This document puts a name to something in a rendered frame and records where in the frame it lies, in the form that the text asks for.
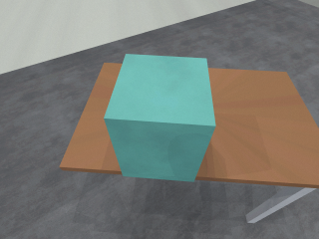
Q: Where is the table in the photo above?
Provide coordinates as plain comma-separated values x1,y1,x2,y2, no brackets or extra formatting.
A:
59,63,319,223

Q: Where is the carton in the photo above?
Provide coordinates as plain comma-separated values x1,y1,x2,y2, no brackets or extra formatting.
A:
104,54,216,182

